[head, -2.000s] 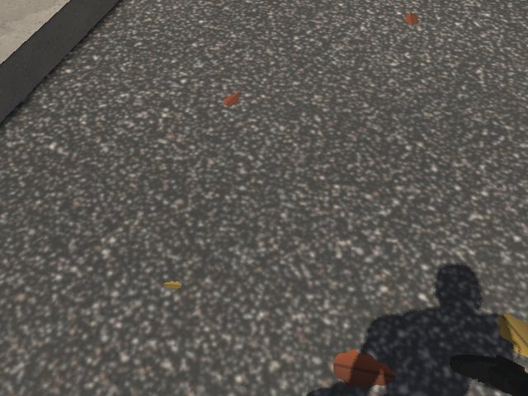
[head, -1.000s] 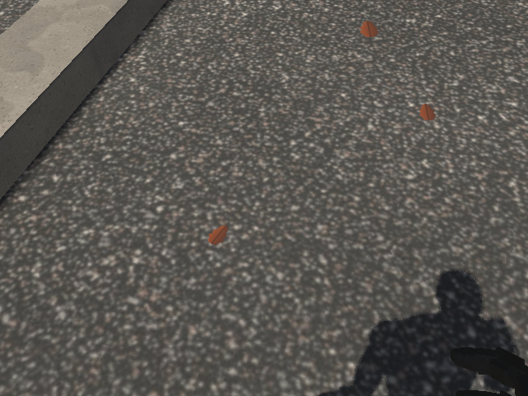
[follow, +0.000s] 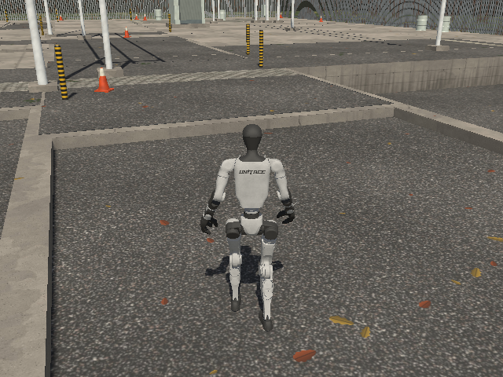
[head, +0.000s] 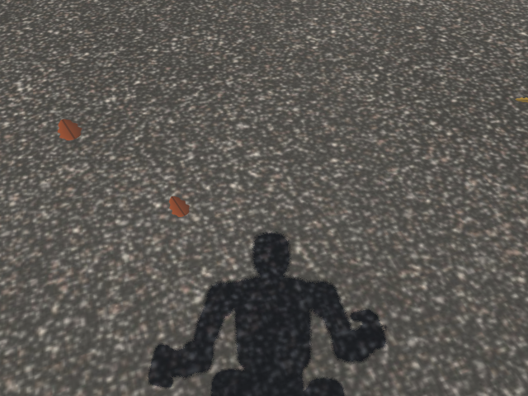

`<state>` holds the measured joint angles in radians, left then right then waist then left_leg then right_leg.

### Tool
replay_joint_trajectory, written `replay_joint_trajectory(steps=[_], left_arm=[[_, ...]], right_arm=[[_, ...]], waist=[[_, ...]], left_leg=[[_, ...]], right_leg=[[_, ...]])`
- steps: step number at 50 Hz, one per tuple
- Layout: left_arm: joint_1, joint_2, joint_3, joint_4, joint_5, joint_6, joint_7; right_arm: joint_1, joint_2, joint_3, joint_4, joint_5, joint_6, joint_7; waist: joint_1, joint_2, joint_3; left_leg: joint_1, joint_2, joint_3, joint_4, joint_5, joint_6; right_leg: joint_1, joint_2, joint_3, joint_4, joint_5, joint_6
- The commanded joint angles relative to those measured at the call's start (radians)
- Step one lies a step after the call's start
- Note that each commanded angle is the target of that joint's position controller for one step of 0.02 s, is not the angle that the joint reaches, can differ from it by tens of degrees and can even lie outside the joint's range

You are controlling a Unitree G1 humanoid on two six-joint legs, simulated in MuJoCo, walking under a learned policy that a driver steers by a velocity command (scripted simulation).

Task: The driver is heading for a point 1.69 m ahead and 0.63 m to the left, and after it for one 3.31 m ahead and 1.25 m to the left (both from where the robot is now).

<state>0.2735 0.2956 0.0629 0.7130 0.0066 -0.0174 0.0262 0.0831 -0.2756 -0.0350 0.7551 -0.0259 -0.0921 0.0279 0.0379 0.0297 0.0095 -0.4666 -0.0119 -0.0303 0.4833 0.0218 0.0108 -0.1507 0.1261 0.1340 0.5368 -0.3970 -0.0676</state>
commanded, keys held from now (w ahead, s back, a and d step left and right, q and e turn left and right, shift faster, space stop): q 0.84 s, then w+q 0.08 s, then w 0.08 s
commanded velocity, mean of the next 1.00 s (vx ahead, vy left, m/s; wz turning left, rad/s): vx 0.05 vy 0.00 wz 0.45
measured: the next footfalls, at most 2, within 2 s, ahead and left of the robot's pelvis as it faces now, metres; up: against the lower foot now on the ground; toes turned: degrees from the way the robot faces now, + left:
right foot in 0.36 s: +0.12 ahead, -0.13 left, +0.00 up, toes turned +15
left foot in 0.80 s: +0.03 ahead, +0.12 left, +0.00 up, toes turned +27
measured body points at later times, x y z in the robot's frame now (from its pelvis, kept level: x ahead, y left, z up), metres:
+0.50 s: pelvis +0.05 -0.03 +0.01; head +0.08 -0.04 +0.46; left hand +0.10 +0.28 -0.08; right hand +0.26 -0.28 -0.10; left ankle +0.05 +0.11 -0.66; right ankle +0.08 -0.14 -0.73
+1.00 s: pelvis +0.05 +0.02 +0.02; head +0.06 +0.06 +0.47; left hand +0.01 +0.35 -0.09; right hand +0.31 -0.15 -0.06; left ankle -0.01 +0.10 -0.73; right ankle +0.13 -0.11 -0.66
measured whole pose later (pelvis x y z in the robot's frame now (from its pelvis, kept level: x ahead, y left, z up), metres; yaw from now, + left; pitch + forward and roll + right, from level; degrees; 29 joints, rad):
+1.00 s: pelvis +0.05 +0.02 +0.02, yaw +32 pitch +2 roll -1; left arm 0.18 0.34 0.10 0.72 0.00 -0.02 0.01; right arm 0.25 -0.28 -0.06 0.64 0.01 0.01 -0.01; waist -0.01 -0.03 0.01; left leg -0.24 -0.04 -0.07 0.41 -0.22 0.06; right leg -0.53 -0.03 0.02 0.99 -0.31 0.05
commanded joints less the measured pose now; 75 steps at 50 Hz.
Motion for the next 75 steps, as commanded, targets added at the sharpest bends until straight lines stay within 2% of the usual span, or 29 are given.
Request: replay_joint_trajectory(steps=[1, 2, 3, 7, 11, 18, 19, 20, 21, 22, 25, 31, 38, 39, 40, 41, 42, 43, 45, 46, 49, 59, 63, 64, 65, 66, 67, 70, 75], left_arm=[[0.181, 0.055, 0.003, -0.020, 0.016, -0.026, -0.001], [0.141, 0.099, 0.007, -0.024, 0.021, -0.016, -0.001], [0.084, 0.138, 0.020, -0.042, 0.006, 0.003, -0.002], [-0.031, 0.114, 0.030, -0.059, -0.007, 0.055, 0.017], [-0.025, 0.055, 0.019, -0.040, -0.006, 0.036, 0.021], [0.017, 0.092, 0.038, -0.023, -0.006, 0.004, -0.002], [0.044, 0.171, 0.057, -0.028, 0.018, 0.005, 0.004], [0.003, 0.225, 0.070, -0.033, 0.047, 0.008, 0.003], [-0.073, 0.175, 0.054, -0.069, 0.061, -0.001, 0.007], [-0.138, 0.126, 0.039, -0.088, 0.045, -0.006, 0.014], [-0.164, 0.093, 0.024, -0.092, 0.005, -0.007, 0.021], [-0.067, 0.149, 0.047, -0.067, 0.008, 0.022, 0.028], [-0.116, 0.188, 0.068, -0.058, -0.035, 0.020, 0.001], [-0.094, 0.166, 0.063, -0.043, -0.041, 0.015, -0.001], [-0.046, 0.126, 0.053, -0.029, -0.020, 0.009, -0.005], [-0.069, 0.047, 0.021, -0.085, 0.045, 0.005, -0.010], [-0.166, 0.101, 0.035, -0.106, 0.025, 0.002, -0.002], [-0.181, 0.134, 0.046, -0.105, -0.003, 0.005, -0.001], [-0.180, 0.148, 0.057, -0.088, -0.005, 0.001, -0.001], [-0.182, 0.149, 0.059, -0.092, -0.003, -0.003, -0.004], [-0.159, 0.122, 0.051, -0.070, -0.009, -0.030, -0.021], [-0.241, 0.099, 0.020, -0.087, -0.030, -0.082, -0.055], [-0.102, 0.108, 0.026, -0.047, -0.026, -0.095, -0.053], [0.004, 0.138, 0.036, -0.029, -0.020, -0.098, -0.044], [0.101, 0.241, 0.061, -0.012, -0.007, -0.098, -0.039], [0.192, 0.248, 0.069, 0.014, -0.010, -0.093, -0.050], [0.156, 0.185, 0.045, 0.011, -0.016, -0.094, -0.052], [0.050, 0.112, 0.015, -0.013, -0.003, -0.086, -0.047], [0.045, 0.125, 0.013, 0.004, -0.012, -0.085, -0.036]], right_arm=[[0.075, -0.176, -0.041, -0.052, -0.027, -0.011, -0.008], [0.113, -0.113, -0.029, -0.039, 0.002, 0.006, -0.007], [0.107, -0.104, -0.021, -0.037, 0.026, 0.019, -0.001], [0.018, -0.188, -0.054, -0.084, 0.029, 0.066, -0.015], [0.018, -0.170, -0.066, -0.101, 0.030, 0.098, -0.041], [0.039, -0.165, -0.077, -0.119, 0.052, 0.132, -0.061], [0.037, -0.130, -0.067, -0.135, 0.049, 0.130, -0.060], [0.016, -0.119, -0.069, -0.164, 0.053, 0.118, -0.055], [0.062, -0.179, -0.090, -0.142, 0.035, 0.109, -0.053], [0.113, -0.198, -0.102, -0.108, 0.041, 0.114, -0.050], [0.156, -0.144, -0.091, -0.081, 0.040, 0.143, -0.057], [0.020, -0.095, -0.059, -0.180, 0.051, 0.142, -0.031], [0.081, -0.113, -0.072, -0.196, 0.050, 0.157, -0.005], [0.123, -0.127, -0.081, -0.183, 0.047, 0.157, -0.008], [0.171, -0.193, -0.103, -0.178, 0.048, 0.154, -0.020], [0.183, -0.317, -0.124, -0.204, 0.036, 0.149, -0.037], [0.214, -0.277, -0.111, -0.209, 0.001, 0.124, -0.023], [0.197, -0.247, -0.102, -0.194, 0.007, 0.105, -0.020], [0.152, -0.183, -0.085, -0.180, 0.053, 0.094, -0.030], [0.131, -0.173, -0.076, -0.185, 0.053, 0.093, -0.035], [0.129, -0.155, -0.064, -0.186, 0.028, 0.076, -0.047], [0.228, -0.205, -0.068, -0.110, 0.044, 0.048, -0.026], [0.226, -0.157, -0.048, -0.099, 0.041, 0.055, -0.019], [0.207, -0.115, -0.033, -0.107, 0.034, 0.052, -0.020], [0.225, -0.052, -0.014, -0.143, 0.036, 0.037, -0.023], [0.194, -0.104, -0.025, -0.167, 0.045, 0.022, -0.034], [0.180, -0.167, -0.045, -0.162, 0.059, 0.014, -0.032], [0.136, -0.135, -0.043, -0.152, 0.040, 0.009, -0.020], [0.083, -0.075, -0.028, -0.160, 0.030, 0.017, -0.014]], waist=[[0.016, 0.115, -0.270], [-0.029, 0.199, -0.290], [-0.034, 0.143, -0.243], [-0.027, 0.066, -0.076], [-0.031, 0.131, -0.117], [-0.007, 0.117, -0.113], [-0.008, -0.026, -0.101], [-0.025, -0.299, -0.049], [-0.044, -0.246, -0.047], [-0.077, -0.175, -0.048], [-0.070, -0.136, -0.027], [0.016, -0.195, -0.054], [-0.032, -0.211, -0.073], [-0.050, -0.179, -0.085], [-0.053, -0.033, -0.122], [-0.028, 0.302, -0.128], [-0.122, 0.206, -0.205], [-0.106, 0.128, -0.163], [-0.079, 0.078, -0.087], [-0.067, 0.098, -0.051], [-0.056, 0.118, -0.043], [-0.111, 0.098, 0.035], [-0.027, 0.075, -0.001], [0.025, 0.038, -0.048], [0.035, -0.189, -0.122], [0.075, -0.306, -0.137], [0.057, -0.214, -0.053], [0.008, -0.128, 0.034], [-0.004, -0.112, 0.043]], left_leg=[[0.513, 0.271, -0.293, 0.023, 0.727, 0.258], [0.528, 0.347, -0.457, -0.051, 0.621, 0.343], [0.489, 0.338, -0.516, -0.095, 0.332, 0.328], [0.240, 0.217, -0.433, -0.210, -0.222, 0.206], [0.181, 0.136, -0.355, -0.215, -0.253, 0.180], [0.079, 0.081, -0.398, -0.149, -0.420, 0.107], [-0.057, 0.009, -0.301, 0.007, -0.496, 0.048], [-0.163, -0.128, -0.094, 0.264, -0.568, 0.003], [-0.149, -0.067, -0.127, 0.485, -0.578, -0.028], [-0.138, -0.063, -0.126, 0.584, -0.528, -0.038], [-0.182, -0.041, -0.088, 0.738, -0.426, -0.090], [-0.150, 0.033, 0.003, 0.466, -0.410, -0.130], [0.136, 0.006, 0.114, 0.055, -0.285, -0.030], [0.243, -0.014, 0.106, -0.061, -0.171, 0.004], [0.435, 0.065, -0.036, -0.104, 0.089, 0.054], [0.592, 0.346, -0.416, -0.058, 0.550, 0.219], [0.519, 0.420, -0.490, -0.093, 0.494, 0.374], [0.498, 0.351, -0.410, -0.128, 0.238, 0.341], [0.445, 0.254, -0.376, -0.202, -0.335, 0.243], [0.393, 0.230, -0.383, -0.243, -0.462, 0.234], [0.373, 0.203, -0.341, -0.295, -0.458, 0.221], [0.285, 0.232, -0.340, -0.273, -0.446, 0.217], [0.211, 0.176, -0.308, -0.153, -0.374, 0.167], [0.131, 0.123, -0.253, -0.011, -0.321, 0.125], [-0.095, -0.011, -0.086, 0.297, -0.374, 0.052], [-0.286, -0.044, -0.061, 0.562, -0.585, 0.012], [-0.376, 0.007, -0.103, 0.670, -0.550, 0.023], [-0.369, 0.096, -0.064, 0.636, -0.334, 0.025], [-0.293, 0.108, -0.006, 0.438, -0.151, -0.029]], right_leg=[[-0.169, -0.077, 0.009, 0.330, 0.228, 0.052], [-0.259, -0.055, -0.021, 0.469, -0.201, 0.108], [-0.323, -0.080, -0.003, 0.522, -0.275, 0.119], [-0.358, -0.103, -0.029, 0.483, -0.138, 0.125], [-0.223, -0.073, -0.067, 0.272, -0.035, 0.129], [0.008, -0.111, -0.061, -0.125, 0.171, 0.055], [0.074, -0.293, 0.112, -0.204, 0.099, -0.023], [-0.013, -0.467, 0.344, -0.302, 0.167, -0.148], [-0.058, -0.514, 0.353, -0.290, 0.270, -0.189], [-0.064, -0.463, 0.252, -0.262, 0.337, -0.154], [-0.013, -0.378, 0.068, -0.213, 0.491, -0.111], [0.134, -0.407, -0.023, -0.193, 0.573, -0.151], [0.057, -0.432, -0.116, -0.087, 0.606, -0.100], [0.006, -0.404, -0.158, -0.017, 0.539, -0.049], [-0.148, -0.341, -0.243, 0.157, 0.357, 0.039], [-0.482, -0.194, -0.286, 0.472, -0.265, 0.146], [-0.530, -0.145, -0.112, 0.641, -0.328, 0.156], [-0.557, -0.168, -0.078, 0.683, -0.241, 0.141], [-0.603, -0.203, -0.065, 0.585, -0.059, 0.114], [-0.586, -0.197, -0.064, 0.547, 0.012, 0.113], [-0.534, -0.177, -0.092, 0.412, 0.154, 0.115], [-0.335, -0.159, -0.111, 0.031, 0.201, 0.077], [-0.072, -0.138, -0.140, -0.073, 0.219, 0.029], [0.078, -0.205, -0.059, -0.089, 0.190, -0.005], [0.301, -0.379, 0.229, -0.168, 0.037, -0.110], [0.361, -0.505, 0.547, -0.297, -0.174, -0.214], [0.317, -0.503, 0.531, -0.311, -0.255, -0.206], [0.173, -0.399, 0.291, -0.344, -0.023, -0.154], [0.077, -0.327, 0.073, -0.403, 0.324, -0.150]])
Velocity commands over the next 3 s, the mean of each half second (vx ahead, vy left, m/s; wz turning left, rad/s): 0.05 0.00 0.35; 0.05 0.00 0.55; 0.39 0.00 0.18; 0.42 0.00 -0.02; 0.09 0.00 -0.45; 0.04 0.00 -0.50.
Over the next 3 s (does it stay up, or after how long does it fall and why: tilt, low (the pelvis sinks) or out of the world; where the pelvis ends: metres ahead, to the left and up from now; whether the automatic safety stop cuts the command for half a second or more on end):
stays up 0.52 0.35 0.02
